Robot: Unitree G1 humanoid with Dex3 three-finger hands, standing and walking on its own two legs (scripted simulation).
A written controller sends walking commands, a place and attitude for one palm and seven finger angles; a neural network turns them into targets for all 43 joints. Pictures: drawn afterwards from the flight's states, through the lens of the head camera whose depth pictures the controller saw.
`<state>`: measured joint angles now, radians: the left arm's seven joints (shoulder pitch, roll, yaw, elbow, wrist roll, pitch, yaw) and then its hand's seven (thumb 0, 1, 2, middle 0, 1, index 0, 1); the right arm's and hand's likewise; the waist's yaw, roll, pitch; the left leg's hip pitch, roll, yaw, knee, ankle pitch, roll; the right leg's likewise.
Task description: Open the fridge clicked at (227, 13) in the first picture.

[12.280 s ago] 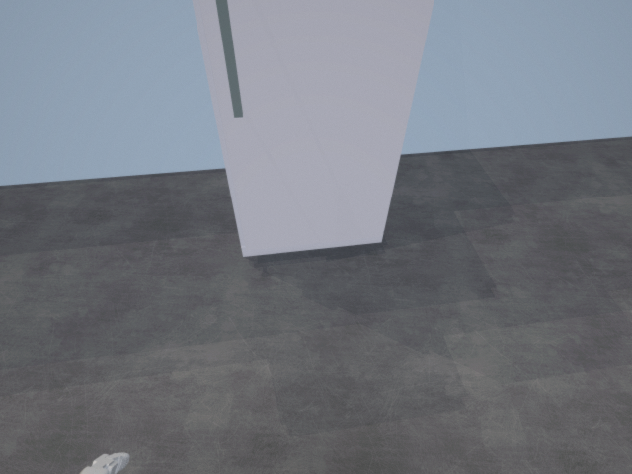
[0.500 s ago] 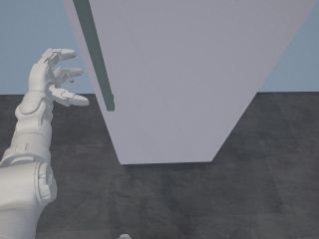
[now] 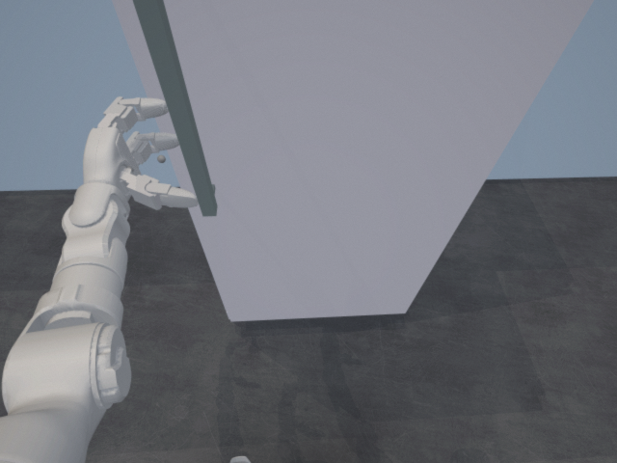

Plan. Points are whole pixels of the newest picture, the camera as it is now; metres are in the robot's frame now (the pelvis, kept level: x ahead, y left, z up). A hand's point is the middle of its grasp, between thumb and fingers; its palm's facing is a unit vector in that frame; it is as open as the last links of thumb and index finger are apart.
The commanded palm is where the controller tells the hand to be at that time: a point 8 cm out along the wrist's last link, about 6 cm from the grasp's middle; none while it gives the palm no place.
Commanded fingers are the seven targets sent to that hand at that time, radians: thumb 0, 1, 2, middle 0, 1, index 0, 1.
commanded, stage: feel for the door with the fingertips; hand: left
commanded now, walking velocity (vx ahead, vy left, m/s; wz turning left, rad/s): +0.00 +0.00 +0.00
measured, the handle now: (180, 90) +0.54 +0.15 +0.18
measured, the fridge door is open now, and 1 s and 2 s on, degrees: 0 0 0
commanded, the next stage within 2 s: slide the fingers in behind the handle in 0.40 s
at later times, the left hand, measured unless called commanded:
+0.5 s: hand (155, 145) +0.50 +0.18 +0.13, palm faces +0.01 -1.00 +0.02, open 13.7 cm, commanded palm +0.48 +0.23 +0.13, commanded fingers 0.00 -0.50 0.30 -0.30 -1.20 -0.30 -1.20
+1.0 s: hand (169, 154) +0.49 +0.17 +0.12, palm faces +0.01 -1.00 +0.02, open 14.0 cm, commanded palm +0.47 +0.22 +0.13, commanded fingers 0.00 -0.50 0.30 -0.30 -1.20 -0.30 -1.20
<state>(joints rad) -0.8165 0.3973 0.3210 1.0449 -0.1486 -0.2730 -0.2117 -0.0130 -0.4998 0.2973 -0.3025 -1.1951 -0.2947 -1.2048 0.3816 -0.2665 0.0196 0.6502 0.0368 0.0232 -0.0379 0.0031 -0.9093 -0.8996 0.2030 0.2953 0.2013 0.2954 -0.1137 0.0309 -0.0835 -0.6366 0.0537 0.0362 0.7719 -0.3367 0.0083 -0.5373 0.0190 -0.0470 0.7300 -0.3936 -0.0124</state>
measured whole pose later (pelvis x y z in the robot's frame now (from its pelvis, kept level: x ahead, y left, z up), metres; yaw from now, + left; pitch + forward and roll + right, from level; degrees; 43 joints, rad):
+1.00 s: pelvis +0.00 +0.01 +0.00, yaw +0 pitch +13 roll -2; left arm -0.90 0.42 0.33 1.13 -0.12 -0.28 -0.18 -0.01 -0.50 0.30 -0.31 -1.20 -0.30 -1.21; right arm 0.40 -0.27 0.02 0.66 0.02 0.01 -0.03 0.00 -0.91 -0.90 0.20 0.30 0.20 0.30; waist -0.14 0.03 -0.08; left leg -0.70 0.05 0.03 0.81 -0.35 0.02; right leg -0.59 0.02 -0.05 0.75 -0.40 0.00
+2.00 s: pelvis +0.00 -0.01 +0.00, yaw +0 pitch +12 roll -1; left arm -0.89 0.33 0.28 1.10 -0.12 -0.27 -0.10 -0.01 -0.50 0.30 -0.30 -1.20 -0.30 -1.20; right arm 0.38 -0.27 0.01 0.67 0.02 0.03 -0.02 0.00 -0.91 -0.90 0.20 0.30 0.20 0.30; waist -0.13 0.04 -0.08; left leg -0.64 0.06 0.03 0.76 -0.33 -0.01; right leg -0.55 0.02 -0.05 0.74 -0.40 -0.03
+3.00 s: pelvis +0.00 +0.00 +0.00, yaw +0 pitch +13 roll -1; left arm -0.93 0.32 0.25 1.13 -0.11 -0.30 -0.05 0.00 0.46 0.71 -0.40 -1.33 -0.39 -1.34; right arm 0.38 -0.27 0.00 0.69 0.01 0.01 -0.01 0.00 -0.91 -0.90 0.20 0.30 0.20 0.30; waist -0.13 0.04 -0.08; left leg -0.68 0.05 0.03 0.79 -0.33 0.01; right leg -0.58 0.02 -0.05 0.76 -0.40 -0.01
